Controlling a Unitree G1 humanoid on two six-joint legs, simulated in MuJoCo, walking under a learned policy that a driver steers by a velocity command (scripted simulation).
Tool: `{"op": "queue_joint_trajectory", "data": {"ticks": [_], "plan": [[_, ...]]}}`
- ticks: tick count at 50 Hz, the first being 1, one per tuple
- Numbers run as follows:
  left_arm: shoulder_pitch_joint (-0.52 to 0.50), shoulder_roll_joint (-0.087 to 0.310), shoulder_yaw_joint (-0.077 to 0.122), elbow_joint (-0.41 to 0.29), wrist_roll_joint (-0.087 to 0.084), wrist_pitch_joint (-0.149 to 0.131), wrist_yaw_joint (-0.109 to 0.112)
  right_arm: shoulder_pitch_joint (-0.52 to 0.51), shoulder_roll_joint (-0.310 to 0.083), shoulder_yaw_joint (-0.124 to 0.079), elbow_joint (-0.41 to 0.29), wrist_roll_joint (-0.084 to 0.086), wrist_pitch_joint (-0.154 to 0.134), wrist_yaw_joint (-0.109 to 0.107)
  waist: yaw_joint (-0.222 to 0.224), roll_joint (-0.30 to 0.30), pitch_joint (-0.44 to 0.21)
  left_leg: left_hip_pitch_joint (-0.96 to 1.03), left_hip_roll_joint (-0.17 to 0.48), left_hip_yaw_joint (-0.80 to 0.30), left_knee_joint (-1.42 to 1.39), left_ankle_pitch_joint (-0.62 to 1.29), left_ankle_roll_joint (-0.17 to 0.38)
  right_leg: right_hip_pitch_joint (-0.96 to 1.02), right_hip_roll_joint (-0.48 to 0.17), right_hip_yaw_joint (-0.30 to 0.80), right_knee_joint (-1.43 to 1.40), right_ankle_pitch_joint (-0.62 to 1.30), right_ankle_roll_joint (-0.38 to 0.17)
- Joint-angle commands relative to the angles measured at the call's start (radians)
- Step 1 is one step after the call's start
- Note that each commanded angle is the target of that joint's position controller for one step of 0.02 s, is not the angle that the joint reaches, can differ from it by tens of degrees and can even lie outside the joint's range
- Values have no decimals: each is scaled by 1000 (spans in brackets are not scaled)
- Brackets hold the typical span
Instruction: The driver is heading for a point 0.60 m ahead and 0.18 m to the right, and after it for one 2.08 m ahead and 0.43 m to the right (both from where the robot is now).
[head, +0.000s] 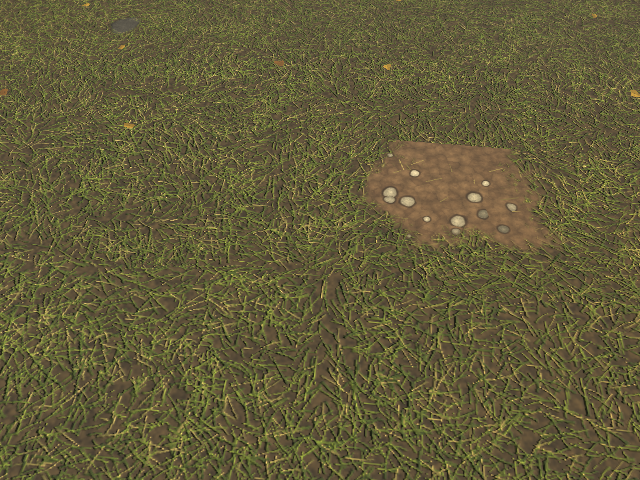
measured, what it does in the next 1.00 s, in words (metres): walks ahead, turning right: right foot, then left foot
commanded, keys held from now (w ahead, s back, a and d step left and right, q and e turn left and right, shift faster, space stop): w+e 0.64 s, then e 0.28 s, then q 0.08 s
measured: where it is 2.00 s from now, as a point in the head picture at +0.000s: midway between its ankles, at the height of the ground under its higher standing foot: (372, 450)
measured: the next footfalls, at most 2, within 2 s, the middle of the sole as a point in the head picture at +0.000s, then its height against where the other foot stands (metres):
right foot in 0.16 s outside the picture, level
left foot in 0.64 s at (312, 438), level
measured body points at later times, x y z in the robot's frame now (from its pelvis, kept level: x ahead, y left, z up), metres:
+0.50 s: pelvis +0.29 -0.06 +0.00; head +0.32 -0.08 +0.45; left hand +0.43 +0.20 -0.11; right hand +0.42 -0.36 -0.09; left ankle +0.51 +0.07 -0.69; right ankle +0.23 -0.13 -0.74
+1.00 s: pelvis +0.50 -0.08 +0.00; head +0.54 -0.11 +0.45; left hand +0.80 +0.03 -0.09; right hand +0.42 -0.38 -0.12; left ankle +0.55 +0.02 -0.74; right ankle +0.51 -0.25 -0.70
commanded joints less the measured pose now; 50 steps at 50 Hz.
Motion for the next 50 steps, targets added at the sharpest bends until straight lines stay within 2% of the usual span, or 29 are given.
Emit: {"op": "queue_joint_trajectory", "data": {"ticks": [1, 4, 6, 7, 8, 9, 10, 11, 12, 13, 14, 15, 18, 21, 23, 27, 29, 31, 32, 33, 34, 35, 36, 37, 39, 40, 42, 46, 50], "plan": [[-127, 33, -1, -106, -1, -15, -19, -3, -164, -40, -35, 9, -4, -10, -18, 77, 74, -14, 300, -48, -72, 320, 117, 0, 6, -29, -87, 33, -20], [-169, 42, 1, -150, -1, -15, -39, 13, -178, -47, -15, 19, 23, -17, -16, 88, 75, 105, 333, -22, 12, 485, 97, -24, 30, -74, -129, -102, -55], [-121, 71, 17, -161, 1, -12, -46, -7, -206, -54, -22, 21, 40, -29, 26, 130, 15, 136, 331, 12, 146, 837, 71, 91, 90, -140, -127, -214, -91], [-32, 102, 35, -146, 1, -8, -45, -15, -217, -57, -27, 20, 50, -37, 77, 146, -45, 126, 320, 32, 280, 986, 55, 213, 131, -167, -128, -250, -114], [124, 154, 65, -110, -2, -6, -35, -28, -213, -53, -34, 22, 56, -45, 163, 125, -127, 36, 283, 61, 488, 977, 22, 447, 164, -160, -190, -193, -153], [281, 246, 97, -84, -3, 4, -13, -6, -176, -35, -60, 1, 46, -50, 216, -1, -240, -225, 234, 66, 805, 633, -18, 774, 6, 94, -193, -148, -224], [255, 308, 101, -92, -12, -1, -12, 96, -37, 10, -99, -21, 13, -23, 97, -213, -342, -665, 12, -59, 1119, -326, -76, 1097, -218, 650, -290, -327, -412], [290, 217, 78, -105, -8, -5, -9, -24, -129, -7, -102, 14, -25, -6, 185, -91, -383, -775, 41, -233, 1189, -339, -54, 1127, -226, 718, -387, -398, -392], [252, 181, 67, -103, -1, -11, -6, -117, -160, -15, -138, 46, -45, 3, 189, -52, -238, -835, 82, -225, 1161, -245, -35, 1019, -195, 569, -407, -325, -349], [190, 168, 62, -113, -2, -13, -4, -140, -146, -10, -143, 35, -55, -2, 145, 37, -151, -804, 123, -216, 1076, -166, -30, 868, -154, 462, -415, -228, -322], [130, 143, 55, -128, 3, -12, -2, -145, -152, -17, -139, 11, -54, -8, 107, 55, -93, -745, 148, -209, 997, -126, -42, 735, -122, 386, -434, -122, -309], [97, 124, 47, -146, 15, -12, 3, -124, -154, -23, -139, 4, -43, -9, 71, 29, -79, -677, 165, -217, 965, -100, -52, 647, -98, 346, -458, -52, -308], [85, 131, 51, -149, 8, -14, 13, -103, -122, -20, -141, -4, -9, -13, 39, 12, -49, -626, 164, -188, 849, -58, -100, 503, -60, 264, -494, 44, -318], [118, 160, 61, -133, 2, -9, 31, -215, -83, -5, -173, -10, -4, -14, 72, -2, -14, -597, 134, -168, 625, 145, -126, 423, 0, 183, -491, 32, -273], [148, 160, 62, -123, -3, 0, 39, -291, -66, 3, -189, -3, -11, -6, 108, -22, -16, -533, 95, -160, 474, 282, -126, 401, 29, 167, -470, -33, -238], [213, 157, 62, -99, -10, 16, 45, -360, -104, -10, -214, 15, -24, 10, 130, -40, -22, -482, 59, -192, 334, 294, -107, 482, -9, 274, -390, -142, -214], [208, 157, 64, -102, -7, 21, 49, -337, -132, -24, -213, 19, -32, 14, 106, -63, -24, -450, 58, -206, 307, 209, -80, 532, -35, 342, -329, -163, -199], [185, 126, 55, -114, -3, 24, 48, -205, -155, -43, -182, 15, -40, 9, 31, -73, -68, -264, 65, -187, 247, 191, -33, 518, 7, 340, -214, -134, -159], [185, 67, 33, -129, 5, 20, 44, -76, -202, -59, -172, -5, -44, 2, -28, 2, -185, -33, 201, -309, 263, 152, 28, 429, 66, 270, 25, -204, -121], [321, 0, 14, -157, -13, 14, 46, 19, -293, -79, -152, -28, -31, -2, 16, 294, -327, 304, 449, -728, 215, 80, 199, 103, 222, 121, 384, -582, -40], [343, 89, 25, -153, -18, 11, 48, 11, -229, -68, -156, 0, -22, 4, 17, 340, -323, 310, 515, -931, 154, -13, 239, -46, 167, 125, 560, -702, -12], [255, 161, 48, -151, -14, 19, 50, -47, -154, -46, -178, 3, -14, -1, -4, 221, -200, 198, 471, -768, 161, 97, 202, -74, 130, 129, 632, -635, 9], [183, 173, 56, -166, -3, 31, 54, -101, -123, -33, -188, -6, -3, -5, 4, 137, -130, 75, 427, -589, 180, 293, 172, -44, 101, 92, 633, -579, 27], [153, 168, 61, -178, 6, 40, 56, -138, -101, -25, -182, -7, 6, -5, 25, 119, -80, -27, 379, -463, 185, 473, 156, -16, 80, 75, 595, -556, 38], [181, 122, 60, -177, -5, 64, 54, -169, -91, -21, -164, -11, 9, -7, 68, 171, -49, -154, 314, -307, 151, 582, 134, 76, 46, 36, 510, -530, 44], [185, 91, 53, -180, -9, 74, 55, -176, -101, -25, -153, -11, 10, -8, 74, 192, -44, -178, 304, -265, 129, 613, 146, 92, 50, 11, 468, -515, 51], [148, 64, 44, -200, -7, 87, 54, -186, -136, -39, -137, -10, 16, -15, 74, 186, -54, -167, 332, -225, 104, 665, 175, 78, 40, -1, 377, -465, 61], [90, 59, 36, -215, 1, 90, 33, -224, -166, -49, -123, 7, 44, -27, 63, 158, -97, -152, 338, -114, 92, 594, 167, 169, 23, -32, 168, -267, 51], [7, 47, 29, -237, 15, 85, 20, -180, -176, -45, -76, 30, 55, -9, 36, 145, -88, -154, 328, -113, 140, 545, 161, 293, 68, -47, -31, -273, 18]]}}
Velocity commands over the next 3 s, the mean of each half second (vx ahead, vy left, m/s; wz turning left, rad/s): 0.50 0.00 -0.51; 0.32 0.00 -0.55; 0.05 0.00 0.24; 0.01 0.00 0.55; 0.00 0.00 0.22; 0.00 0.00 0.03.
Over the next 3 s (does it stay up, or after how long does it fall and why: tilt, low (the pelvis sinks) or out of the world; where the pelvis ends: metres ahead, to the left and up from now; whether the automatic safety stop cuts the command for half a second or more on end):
stays up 0.54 -0.09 -0.01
